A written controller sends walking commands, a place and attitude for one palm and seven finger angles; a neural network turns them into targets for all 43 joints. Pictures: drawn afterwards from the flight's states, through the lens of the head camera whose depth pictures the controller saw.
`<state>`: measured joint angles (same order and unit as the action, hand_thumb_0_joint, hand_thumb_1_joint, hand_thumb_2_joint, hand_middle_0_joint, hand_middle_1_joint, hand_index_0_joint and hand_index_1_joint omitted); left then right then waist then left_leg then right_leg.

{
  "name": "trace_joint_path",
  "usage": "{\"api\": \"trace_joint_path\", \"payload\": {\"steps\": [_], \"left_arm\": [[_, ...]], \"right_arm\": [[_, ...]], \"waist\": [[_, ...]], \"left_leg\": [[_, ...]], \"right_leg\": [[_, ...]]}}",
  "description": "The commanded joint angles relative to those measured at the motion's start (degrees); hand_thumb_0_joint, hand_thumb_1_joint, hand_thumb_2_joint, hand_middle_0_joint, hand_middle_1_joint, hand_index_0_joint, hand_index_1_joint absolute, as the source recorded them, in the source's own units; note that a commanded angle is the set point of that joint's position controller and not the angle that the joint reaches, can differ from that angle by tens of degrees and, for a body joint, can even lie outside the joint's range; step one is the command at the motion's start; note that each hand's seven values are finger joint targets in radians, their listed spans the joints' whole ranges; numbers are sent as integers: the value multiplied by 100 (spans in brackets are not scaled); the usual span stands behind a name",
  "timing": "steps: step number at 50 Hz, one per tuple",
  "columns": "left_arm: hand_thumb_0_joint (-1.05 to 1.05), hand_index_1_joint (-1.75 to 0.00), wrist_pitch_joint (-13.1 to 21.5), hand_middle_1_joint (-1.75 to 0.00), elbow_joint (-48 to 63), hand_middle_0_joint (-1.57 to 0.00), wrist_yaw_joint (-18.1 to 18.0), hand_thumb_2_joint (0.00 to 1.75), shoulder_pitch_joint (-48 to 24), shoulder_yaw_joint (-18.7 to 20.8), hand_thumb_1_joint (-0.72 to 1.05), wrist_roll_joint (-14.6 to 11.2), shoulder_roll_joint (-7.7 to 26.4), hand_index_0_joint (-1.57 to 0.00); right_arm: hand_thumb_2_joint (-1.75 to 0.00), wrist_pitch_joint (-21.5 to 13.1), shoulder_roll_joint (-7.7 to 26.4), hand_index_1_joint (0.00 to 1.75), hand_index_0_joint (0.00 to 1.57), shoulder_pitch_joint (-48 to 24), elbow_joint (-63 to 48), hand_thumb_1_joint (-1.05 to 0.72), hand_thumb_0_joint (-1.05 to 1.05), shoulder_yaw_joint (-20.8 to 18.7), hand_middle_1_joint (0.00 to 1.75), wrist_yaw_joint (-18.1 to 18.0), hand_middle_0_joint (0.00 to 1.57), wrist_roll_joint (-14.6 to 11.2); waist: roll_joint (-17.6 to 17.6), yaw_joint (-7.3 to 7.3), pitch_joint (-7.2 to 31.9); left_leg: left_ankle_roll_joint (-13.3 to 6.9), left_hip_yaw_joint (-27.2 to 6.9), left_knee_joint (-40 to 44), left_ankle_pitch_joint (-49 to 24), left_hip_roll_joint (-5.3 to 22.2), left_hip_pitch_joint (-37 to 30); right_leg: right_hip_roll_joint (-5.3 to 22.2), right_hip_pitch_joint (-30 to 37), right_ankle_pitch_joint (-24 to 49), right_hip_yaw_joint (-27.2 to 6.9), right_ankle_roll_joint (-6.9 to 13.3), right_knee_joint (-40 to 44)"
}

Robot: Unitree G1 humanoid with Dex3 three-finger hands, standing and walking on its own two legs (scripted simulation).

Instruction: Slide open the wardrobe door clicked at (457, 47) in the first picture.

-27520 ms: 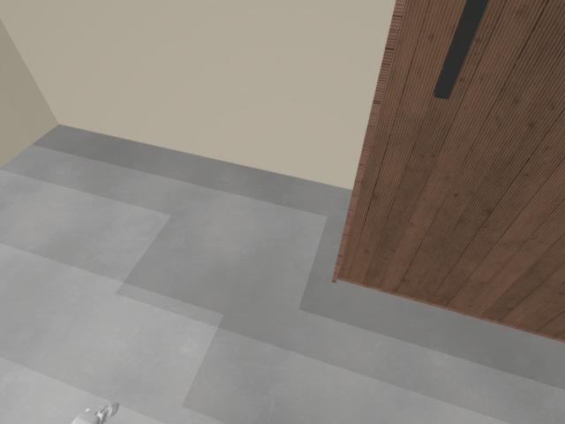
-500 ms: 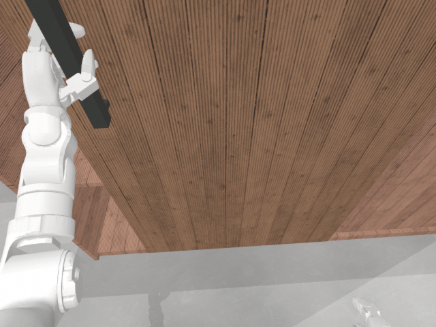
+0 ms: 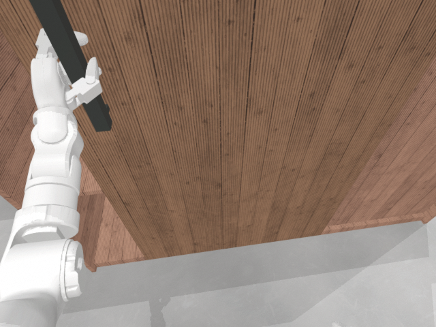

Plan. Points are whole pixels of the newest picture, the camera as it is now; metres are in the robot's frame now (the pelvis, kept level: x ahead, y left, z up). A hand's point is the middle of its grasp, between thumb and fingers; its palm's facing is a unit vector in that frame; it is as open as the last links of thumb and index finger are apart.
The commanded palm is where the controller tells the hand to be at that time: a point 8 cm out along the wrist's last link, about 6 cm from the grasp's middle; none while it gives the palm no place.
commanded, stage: stop walking and hold the door there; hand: left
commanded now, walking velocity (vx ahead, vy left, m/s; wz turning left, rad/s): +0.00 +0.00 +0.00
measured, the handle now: (75, 51) +0.48 +0.25 +0.27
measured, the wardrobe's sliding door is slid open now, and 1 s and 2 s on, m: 0.24 0.24 0.24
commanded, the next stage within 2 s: loosen the grip on the handle in 0.12 s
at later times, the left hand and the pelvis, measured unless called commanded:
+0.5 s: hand (82, 80) +0.44 +0.23 +0.24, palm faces +0.36 -0.92 -0.14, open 10.4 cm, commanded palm +0.40 +0.26 +0.23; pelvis -0.02 -0.01 +0.00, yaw +1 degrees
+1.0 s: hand (85, 82) +0.44 +0.23 +0.23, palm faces +0.29 -0.95 -0.09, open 14.7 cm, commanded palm +0.40 +0.29 +0.23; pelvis +0.01 -0.01 +0.00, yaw +1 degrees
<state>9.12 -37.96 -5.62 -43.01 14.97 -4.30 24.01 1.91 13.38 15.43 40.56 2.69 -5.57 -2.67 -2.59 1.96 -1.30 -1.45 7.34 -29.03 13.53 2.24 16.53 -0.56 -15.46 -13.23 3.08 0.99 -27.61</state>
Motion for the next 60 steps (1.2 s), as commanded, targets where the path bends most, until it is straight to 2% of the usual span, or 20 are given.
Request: {"api": "trace_joint_path", "payload": {"steps": [1, 10, 11, 12, 13, 14, 15, 16, 19, 23, 26, 30, 31, 32, 37, 44, 45, 49, 52, 60], "left_arm": [[0, -140, 121, -140, 469, -45, 139, 90, -1545, -34, 90, 143, 1170, -45], [0, -140, 139, -140, 246, -45, 150, 90, -1423, -15, 90, 156, 1242, -45], [0, -140, 379, -140, 1439, -45, 300, 90, -6795, 1906, 90, 917, 4531, -45], [0, -140, -163, -140, -766, -45, 561, 84, -5474, 833, 78, 812, 2161, -45], [0, -140, -232, -140, -690, -45, 541, 78, -4097, 1157, 66, 507, 1824, -45], [0, -140, -226, -140, -555, -45, 674, 73, -3237, 743, 54, 418, 1218, -45], [0, -140, -5, -140, -242, -45, 649, 67, -3505, 1048, 42, 213, 1502, -45], [0, -140, 116, -140, 67, -45, 553, 61, -3743, 1066, 30, 245, 1814, -45], [0, -140, 390, -140, -258, -45, 270, 43, -4038, 104, -7, 608, 1191, -45], [0, -137, 807, -137, 155, -42, 166, 20, -3766, 94, -55, 601, 1394, -42], [0, -132, 973, -132, 84, -38, 412, 20, -3795, 52, -55, 289, 1311, -38], [0, -125, 895, -125, 290, -33, 455, 20, -3913, 109, -55, 293, 1494, -33], [0, -123, 827, -123, 157, -32, 398, 20, -3699, 746, -55, 369, 2308, -32], [0, -122, 756, -122, 323, -30, 401, 20, -3647, 508, -55, 362, 2067, -30], [0, -115, 492, -115, 838, -25, 424, 20, -3142, 583, -55, 95, 1748, -25], [0, -115, 110, -115, 1637, -25, 447, 20, -2225, 1003, -55, -85, 1835, -25], [0, -115, 43, -115, 1494, -25, 440, 20, -2625, 456, -55, -49, 1287, -25], [0, -115, -3, -115, 1483, -25, 282, 20, -2270, 1186, -55, 158, 2153, -25], [0, -115, -76, -115, 1419, -25, 358, 20, -2162, 1063, -55, 134, 1969, -25], [0, -115, -130, -115, 1181, -25, 593, 20, -2277, 1378, -55, 35, 2471, -25]], "right_arm": [[-90, -304, 1001, 30, 20, -312, -699, -90, 0, -350, 30, -82, 20, 21], [-90, -276, 1042, 30, 20, -227, -604, -90, 0, -390, 30, -99, 20, -6], [-90, -674, 1112, 30, 20, 126, -719, -90, 0, -802, 30, 120, 20, 146], [-90, -1085, 1025, 30, 20, -130, -684, -90, 0, -651, 30, 158, 20, 283], [-90, -1097, 1098, 30, 20, 177, -435, -90, 0, -705, 30, 141, 20, 46], [-90, -1121, 1118, 30, 20, 222, -497, -90, 0, -691, 30, 158, 20, 70], [-90, -1103, 1152, 30, 20, 186, -393, -90, 0, -642, 30, 138, 20, 79], [-90, -1156, 1115, 30, 20, 36, -421, -90, 0, -644, 30, 113, 20, 147], [-90, -1278, 984, 30, 20, 19, -493, -90, 0, -487, 30, 205, 20, 151], [-90, -1364, 1057, 30, 20, -59, -676, -90, 0, -498, 30, 243, 20, 118], [-90, -1380, 1075, 30, 20, -56, -629, -90, 0, -477, 30, 203, 20, 54], [-90, -1398, 1081, 30, 20, 16, -543, -90, 0, -476, 30, 175, 20, 42], [-90, -1357, 1141, 30, 20, 111, -485, -90, 0, -503, 30, 144, 20, 66], [-90, -1324, 1088, 30, 20, 33, -573, -90, 0, -446, 30, 146, 20, 58], [-90, -1276, 1035, 30, 20, 125, -544, -90, 0, -479, 30, 123, 20, 55], [-90, -1165, 992, 30, 20, 31, -671, -90, 0, -474, 30, 110, 20, 45], [-90, -1162, 944, 30, 20, 6, -641, -90, 0, -430, 30, 121, 20, 27], [-90, -1075, 988, 30, 20, 61, -681, -90, 0, -466, 30, 84, 20, 75], [-90, -1029, 926, 30, 20, 30, -758, -90, 0, -420, 30, 78, 20, 55], [-90, -888, 944, 30, 20, -6, -823, -90, 0, -387, 30, -27, 20, 22]], "waist": [[382, -195, 1483], [291, -172, 1354], [1445, -285, 1097], [1391, 441, 2791], [1376, 259, 2546], [557, -15, 2656], [-397, -128, 2688], [-817, -96, 2385], [-82, 283, 1106], [257, 199, 1705], [497, 238, 1763], [-164, 188, 1914], [-10, 64, 1949], [-214, 57, 1985], [186, 12, 2044], [274, -222, 2045], [168, 42, 1794], [242, -184, 1988], [369, -146, 2043], [184, -158, 1866]], "left_leg": [[10, -805, 350, -1248, 800, -668], [31, -759, 299, -1227, 743, -655], [-167, -284, 11, -996, 536, -454], [-132, -365, 585, -2041, -123, -369], [-99, -503, 263, -2325, -23, -764], [93, -547, 275, -2487, -3, -992], [165, -514, 383, -2052, -7, -1445], [153, -498, 385, -1267, -19, -1336], [-33, -574, 526, 390, -34, -384], [-90, -563, 472, 743, -115, -341], [-89, -584, 388, 808, -121, -293], [-99, -612, 346, 659, -129, -398], [-113, -607, 332, 514, -117, -251], [-117, -556, 332, 326, -145, -232], [-126, -547, 272, -724, -103, -491], [-105, -506, 274, -1435, -95, -635], [-102, -500, 240, -1289, -124, -662], [-102, -522, 205, -1272, -114, -567], [-89, -501, 212, -1299, -124, -531], [-84, -480, 213, -1172, -133, -377]], "right_leg": [[723, 402, 678, -507, -122, 366], [787, 285, 648, -542, -96, 457], [512, 341, 1444, -808, -112, 850], [59, 761, 2656, -249, 253, -39], [118, 493, 2523, -45, 189, -98], [177, 402, 2175, -14, 190, -49], [158, 173, 1554, -131, 145, 201], [170, 8, 948, -225, 160, 397], [183, -588, -202, -216, 120, 607], [159, -428, -803, -401, 70, 527], [154, -343, -917, -486, 35, 551], [157, -368, -629, -496, 61, 471], [169, -151, -546, -521, 56, 486], [186, -56, -399, -529, 56, 470], [120, 226, 737, -364, 35, 381], [106, 529, 1566, -252, 29, 264], [95, 166, 1436, -234, -4, 290], [109, 358, 1318, -252, 11, 227], [114, 413, 1450, -258, -12, 203], [125, 437, 1390, -302, -20, 255]]}}
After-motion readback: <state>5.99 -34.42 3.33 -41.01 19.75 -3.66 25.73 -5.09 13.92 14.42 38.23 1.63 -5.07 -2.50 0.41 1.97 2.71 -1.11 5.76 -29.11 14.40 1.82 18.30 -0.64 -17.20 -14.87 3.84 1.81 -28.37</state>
